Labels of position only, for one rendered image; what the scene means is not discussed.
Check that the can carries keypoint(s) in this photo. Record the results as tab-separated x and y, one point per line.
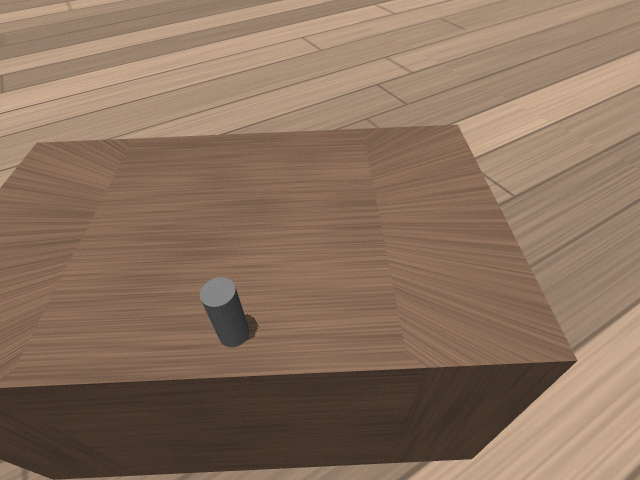
222	304

